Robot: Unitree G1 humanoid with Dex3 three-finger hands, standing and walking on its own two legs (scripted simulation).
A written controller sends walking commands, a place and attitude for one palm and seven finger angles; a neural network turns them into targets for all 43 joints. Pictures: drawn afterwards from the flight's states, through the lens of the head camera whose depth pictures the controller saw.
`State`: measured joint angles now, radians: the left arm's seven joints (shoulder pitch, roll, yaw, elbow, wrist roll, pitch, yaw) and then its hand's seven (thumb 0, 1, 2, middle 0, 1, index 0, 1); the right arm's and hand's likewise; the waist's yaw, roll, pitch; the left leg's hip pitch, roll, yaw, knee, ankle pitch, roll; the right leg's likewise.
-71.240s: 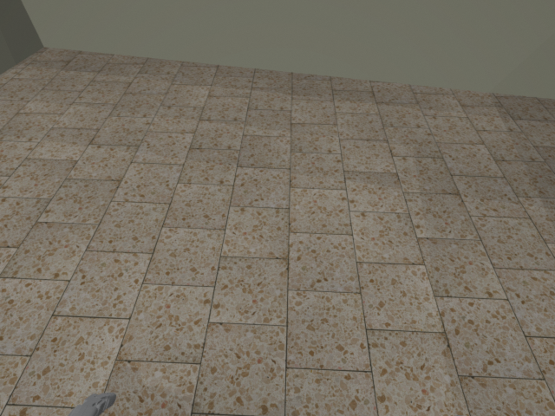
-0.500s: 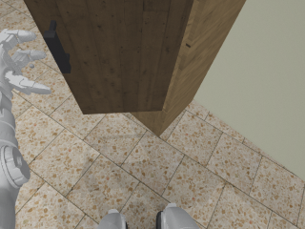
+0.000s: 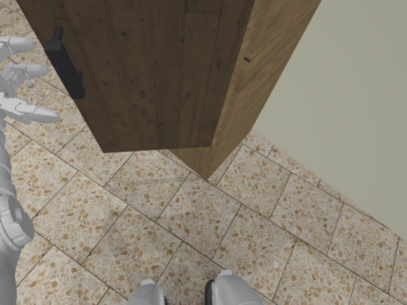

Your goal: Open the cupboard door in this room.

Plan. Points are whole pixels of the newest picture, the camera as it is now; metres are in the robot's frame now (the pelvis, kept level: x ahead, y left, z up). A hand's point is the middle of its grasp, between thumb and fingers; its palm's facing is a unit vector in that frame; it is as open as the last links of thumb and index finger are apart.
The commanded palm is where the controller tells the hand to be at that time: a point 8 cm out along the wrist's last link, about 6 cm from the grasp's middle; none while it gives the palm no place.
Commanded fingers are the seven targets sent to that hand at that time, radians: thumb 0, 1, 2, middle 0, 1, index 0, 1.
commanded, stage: move the hooked fingers beside the handle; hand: left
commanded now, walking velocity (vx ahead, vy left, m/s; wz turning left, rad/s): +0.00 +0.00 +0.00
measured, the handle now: (68, 64) +0.55 +0.21 +0.08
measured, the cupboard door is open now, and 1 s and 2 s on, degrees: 47 47 47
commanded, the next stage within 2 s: slide the fingers in behind the handle in 0.40 s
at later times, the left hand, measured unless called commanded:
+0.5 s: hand (29, 87) +0.49 +0.26 +0.09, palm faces +0.02 -1.00 -0.02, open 14.0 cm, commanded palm +0.47 +0.31 +0.08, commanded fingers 0.00 -0.50 0.30 -0.30 -1.20 -0.30 -1.20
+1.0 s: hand (50, 86) +0.49 +0.23 +0.09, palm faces +0.02 -1.00 +0.00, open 14.0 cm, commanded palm +0.47 +0.28 +0.08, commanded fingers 0.00 -0.50 0.30 -0.30 -1.20 -0.30 -1.20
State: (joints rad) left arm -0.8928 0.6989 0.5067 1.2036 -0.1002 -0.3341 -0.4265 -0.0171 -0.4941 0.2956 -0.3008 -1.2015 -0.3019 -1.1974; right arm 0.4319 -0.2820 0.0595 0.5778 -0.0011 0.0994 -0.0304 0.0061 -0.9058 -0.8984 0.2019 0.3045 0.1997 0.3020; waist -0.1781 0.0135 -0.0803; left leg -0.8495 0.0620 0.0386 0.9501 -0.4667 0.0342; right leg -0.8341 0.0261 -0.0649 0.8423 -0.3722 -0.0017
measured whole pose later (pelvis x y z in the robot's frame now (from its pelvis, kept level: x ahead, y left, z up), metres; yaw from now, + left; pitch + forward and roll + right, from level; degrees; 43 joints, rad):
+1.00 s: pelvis -0.01 +0.00 +0.00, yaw +0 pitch +20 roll -4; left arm -0.89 0.60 0.45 1.17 -0.12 -0.35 -0.36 -0.02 -0.49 0.30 -0.30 -1.20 -0.30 -1.20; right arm 0.43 -0.28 0.05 0.59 0.00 0.09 -0.02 0.01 -0.91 -0.90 0.20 0.30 0.20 0.30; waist -0.17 0.02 -0.09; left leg -0.85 0.06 0.04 0.96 -0.47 0.04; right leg -0.84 0.02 -0.06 0.86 -0.37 0.00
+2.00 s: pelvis +0.00 -0.01 +0.00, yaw +1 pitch +20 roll -2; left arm -0.89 0.47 0.36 1.15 -0.11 -0.38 -0.21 -0.02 -0.49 0.30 -0.29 -1.20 -0.27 -1.20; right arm 0.41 -0.27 0.03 0.62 -0.01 0.06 0.00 0.01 -0.91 -0.90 0.20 0.30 0.20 0.30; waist -0.15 0.04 -0.10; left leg -0.84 0.05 0.03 0.95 -0.46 0.03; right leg -0.83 0.01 -0.06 0.88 -0.39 -0.01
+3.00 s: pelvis -0.01 -0.01 +0.00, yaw +2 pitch +20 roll -3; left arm -0.92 0.45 0.32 1.18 -0.12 -0.41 -0.18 0.00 0.72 0.82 -0.36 -1.35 -0.33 -1.34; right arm 0.40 -0.27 0.03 0.65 -0.01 0.05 0.00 0.01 -0.91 -0.90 0.20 0.30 0.20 0.30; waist -0.14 0.04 -0.10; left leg -0.85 0.03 0.02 0.96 -0.46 0.02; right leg -0.84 0.00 -0.08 0.89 -0.40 -0.01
